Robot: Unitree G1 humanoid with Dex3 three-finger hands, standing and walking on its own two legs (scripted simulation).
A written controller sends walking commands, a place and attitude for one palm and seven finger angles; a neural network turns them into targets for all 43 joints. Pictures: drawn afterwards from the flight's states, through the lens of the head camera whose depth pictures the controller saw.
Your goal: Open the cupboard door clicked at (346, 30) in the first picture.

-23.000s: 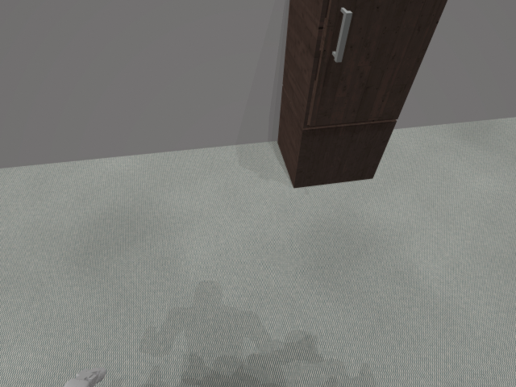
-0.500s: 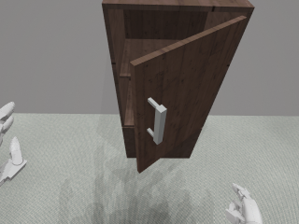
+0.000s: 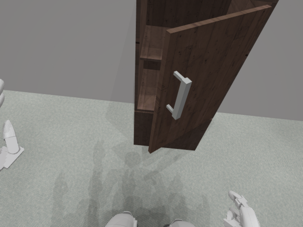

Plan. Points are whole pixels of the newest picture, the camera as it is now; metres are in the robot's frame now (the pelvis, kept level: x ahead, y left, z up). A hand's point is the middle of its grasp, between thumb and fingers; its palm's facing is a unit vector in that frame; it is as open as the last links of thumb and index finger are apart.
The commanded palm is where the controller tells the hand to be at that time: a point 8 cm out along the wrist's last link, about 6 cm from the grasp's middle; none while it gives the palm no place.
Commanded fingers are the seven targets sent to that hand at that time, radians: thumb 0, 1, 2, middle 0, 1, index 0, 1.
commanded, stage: step back with the hand held close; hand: left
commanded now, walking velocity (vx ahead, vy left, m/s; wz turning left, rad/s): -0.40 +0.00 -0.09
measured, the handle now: (176, 96) +0.48 -0.04 +0.07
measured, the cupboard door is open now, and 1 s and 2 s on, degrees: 38 38 38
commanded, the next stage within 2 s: stop stepping back and stand still in 0.28 s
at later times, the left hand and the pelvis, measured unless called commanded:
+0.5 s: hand out of the picture +0.12 +0.23 +0.19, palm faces +0.27 -0.85 -0.46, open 7.4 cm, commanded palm +0.08 +0.28 +0.20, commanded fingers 0.00 0.90 0.90 -0.20 -0.30 -0.20 -0.30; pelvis -0.11 +0.00 +0.01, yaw -9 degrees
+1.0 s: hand out of the picture +0.00 +0.30 +0.20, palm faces +0.43 -0.83 -0.36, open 7.4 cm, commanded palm -0.06 +0.34 +0.20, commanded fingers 0.00 0.90 0.90 -0.20 -0.30 -0.20 -0.30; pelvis -0.23 +0.05 +0.01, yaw -5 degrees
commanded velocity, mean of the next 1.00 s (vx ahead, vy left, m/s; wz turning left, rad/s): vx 0.03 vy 0.01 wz -0.02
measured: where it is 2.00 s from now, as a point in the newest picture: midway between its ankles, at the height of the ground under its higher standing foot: outside the picture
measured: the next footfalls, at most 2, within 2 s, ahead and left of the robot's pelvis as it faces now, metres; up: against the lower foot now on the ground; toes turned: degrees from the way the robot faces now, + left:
right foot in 0.34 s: -0.23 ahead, -0.12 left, +0.00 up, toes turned -6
left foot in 0.48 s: +0.04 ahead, +0.04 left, +0.00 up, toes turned -8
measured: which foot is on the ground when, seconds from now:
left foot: down 0.00-0.36, up 0.38-0.46, down 0.48-0.72, up 0.74-0.98, down 1.00-1.00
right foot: down 0.00-0.00, up 0.02-0.32, down 0.34-0.48, up 0.50-0.72, down 0.74-1.00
